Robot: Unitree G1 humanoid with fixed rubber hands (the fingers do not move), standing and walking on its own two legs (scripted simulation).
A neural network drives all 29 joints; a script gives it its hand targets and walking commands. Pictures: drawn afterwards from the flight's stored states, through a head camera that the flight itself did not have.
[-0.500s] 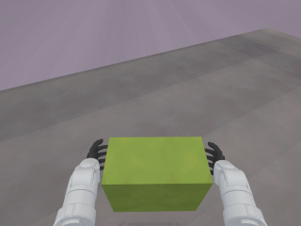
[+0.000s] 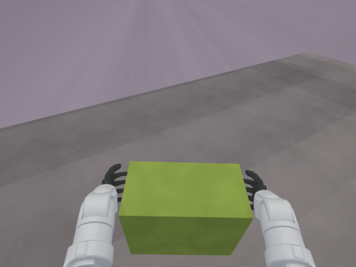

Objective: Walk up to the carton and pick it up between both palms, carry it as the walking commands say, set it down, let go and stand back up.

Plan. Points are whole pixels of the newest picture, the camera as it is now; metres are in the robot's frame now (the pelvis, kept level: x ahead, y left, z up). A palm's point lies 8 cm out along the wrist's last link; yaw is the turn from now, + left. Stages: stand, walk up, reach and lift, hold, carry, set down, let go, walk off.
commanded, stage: reach and lift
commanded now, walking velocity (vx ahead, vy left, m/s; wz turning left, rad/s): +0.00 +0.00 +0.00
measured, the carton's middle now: (183, 210) +0.31 -0.01 -0.03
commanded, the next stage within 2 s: hold in 0.72 s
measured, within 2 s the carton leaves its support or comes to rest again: neither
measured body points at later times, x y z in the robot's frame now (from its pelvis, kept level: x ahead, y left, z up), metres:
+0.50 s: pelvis +0.02 +0.00 +0.00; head -0.02 +0.00 +0.45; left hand +0.33 +0.18 +0.04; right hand +0.33 -0.18 +0.04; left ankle +0.02 +0.12 -0.74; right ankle +0.03 -0.14 -0.74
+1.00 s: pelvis +0.00 +0.00 +0.00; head -0.06 +0.00 +0.45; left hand +0.31 +0.17 +0.06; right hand +0.30 -0.19 +0.04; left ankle +0.02 +0.12 -0.74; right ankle +0.03 -0.14 -0.74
